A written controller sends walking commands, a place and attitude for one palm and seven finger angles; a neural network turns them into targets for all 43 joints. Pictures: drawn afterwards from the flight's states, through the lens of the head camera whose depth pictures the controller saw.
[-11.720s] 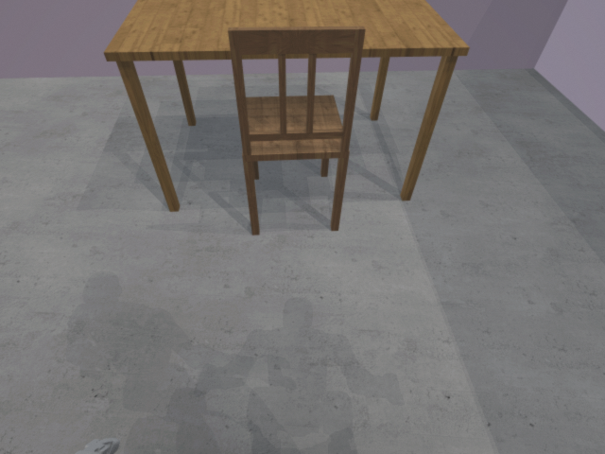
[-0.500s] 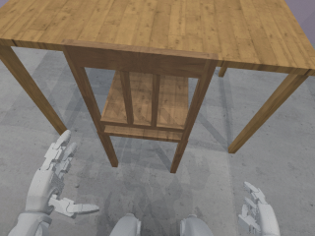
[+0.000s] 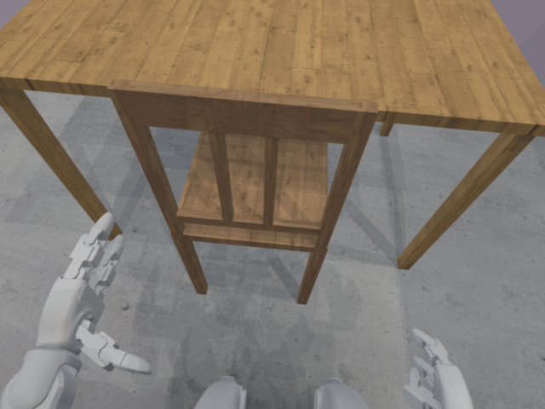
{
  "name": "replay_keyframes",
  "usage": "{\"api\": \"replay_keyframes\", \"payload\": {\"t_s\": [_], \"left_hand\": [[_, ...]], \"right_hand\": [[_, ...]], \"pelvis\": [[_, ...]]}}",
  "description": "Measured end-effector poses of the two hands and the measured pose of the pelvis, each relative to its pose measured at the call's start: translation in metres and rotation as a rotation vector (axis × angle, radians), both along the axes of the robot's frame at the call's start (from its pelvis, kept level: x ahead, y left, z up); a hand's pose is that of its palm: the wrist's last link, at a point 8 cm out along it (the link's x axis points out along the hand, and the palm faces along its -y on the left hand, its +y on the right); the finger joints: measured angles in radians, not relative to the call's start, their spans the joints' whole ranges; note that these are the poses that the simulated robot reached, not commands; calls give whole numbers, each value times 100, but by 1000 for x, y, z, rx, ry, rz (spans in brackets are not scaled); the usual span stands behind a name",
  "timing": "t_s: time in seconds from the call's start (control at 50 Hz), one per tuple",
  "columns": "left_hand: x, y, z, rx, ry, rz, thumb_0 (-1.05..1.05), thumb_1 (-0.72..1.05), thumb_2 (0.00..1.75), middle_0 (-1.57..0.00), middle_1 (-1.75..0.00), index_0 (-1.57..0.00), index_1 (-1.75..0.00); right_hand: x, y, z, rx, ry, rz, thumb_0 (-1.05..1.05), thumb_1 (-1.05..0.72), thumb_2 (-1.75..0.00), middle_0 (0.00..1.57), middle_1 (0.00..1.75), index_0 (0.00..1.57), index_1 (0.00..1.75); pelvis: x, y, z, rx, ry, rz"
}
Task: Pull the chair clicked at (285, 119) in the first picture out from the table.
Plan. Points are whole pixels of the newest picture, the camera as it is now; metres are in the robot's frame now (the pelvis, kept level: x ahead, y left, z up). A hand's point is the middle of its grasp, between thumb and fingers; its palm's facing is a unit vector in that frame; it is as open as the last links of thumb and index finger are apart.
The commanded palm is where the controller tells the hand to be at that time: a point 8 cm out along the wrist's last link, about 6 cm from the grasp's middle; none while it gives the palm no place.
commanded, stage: raise the hand toward the chair's back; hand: left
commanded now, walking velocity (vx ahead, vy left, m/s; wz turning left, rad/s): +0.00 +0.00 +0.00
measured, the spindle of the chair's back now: (223, 180) +0.51 +0.12 -0.03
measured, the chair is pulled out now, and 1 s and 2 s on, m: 0.00 0.00 0.00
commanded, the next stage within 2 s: aim the fingers beside a spindle in 0.44 s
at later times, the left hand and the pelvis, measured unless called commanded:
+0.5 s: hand (131, 312) +0.24 +0.20 +0.04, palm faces -0.02 -1.00 -0.05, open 16.9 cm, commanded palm +0.22 +0.25 +0.05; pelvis +0.00 -0.01 +0.00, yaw +0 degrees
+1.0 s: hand (161, 285) +0.28 +0.17 +0.03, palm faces -0.05 -1.00 -0.03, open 16.9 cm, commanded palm +0.26 +0.23 +0.03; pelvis -0.01 -0.01 -0.01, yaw +0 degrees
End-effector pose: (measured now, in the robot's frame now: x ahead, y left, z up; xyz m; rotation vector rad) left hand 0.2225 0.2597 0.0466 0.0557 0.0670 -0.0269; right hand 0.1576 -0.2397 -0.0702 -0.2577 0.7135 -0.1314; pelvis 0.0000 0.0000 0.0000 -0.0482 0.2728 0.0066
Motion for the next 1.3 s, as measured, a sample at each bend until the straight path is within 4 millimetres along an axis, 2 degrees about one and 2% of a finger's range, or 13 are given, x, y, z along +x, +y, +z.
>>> {"api": "replay_keyframes", "payload": {"t_s": [0.22, 0.62, 0.88, 1.08, 1.3], "left_hand": [[-1, -6, 0, -3, -7, -1, -1, -49, 30, -6, -8, -6, -8], [-6, -9, -1, -6, -14, 4, -1, -50, 30, -6, -8, -6, -8], [27, -31, -15, -29, -27, -39, -1, -50, 30, -6, -8, -6, -8], [41, -36, -23, -23, -20, -24, -1, -50, 30, -6, -8, -6, -8], [66, -46, -34, -35, -32, -35, -1, -50, 30, -6, -8, -6, -8]], "right_hand": [[-7, -13, 5, -16, -4, -24, 2, -90, -89, 20, 30, 20, 30], [3, -6, 2, 8, -30, 11, 2, -90, -89, 20, 30, 20, 30], [-6, -10, -8, -5, 7, 4, 2, -90, -89, 20, 30, 20, 30], [-17, -13, -20, 2, 67, -10, 2, -90, -89, 20, 30, 20, 30], [-19, -15, -31, -2, 110, -17, 2, -90, -89, 20, 30, 20, 30]], "pelvis": [[-1, -3, 2, 6, -4, -5], [-4, -7, 0, 6, -6, 3], [-6, -7, -7, 10, 20, -3], [-6, -7, -10, 15, 41, -9], [-8, -7, -16, 16, 63, -11]]}}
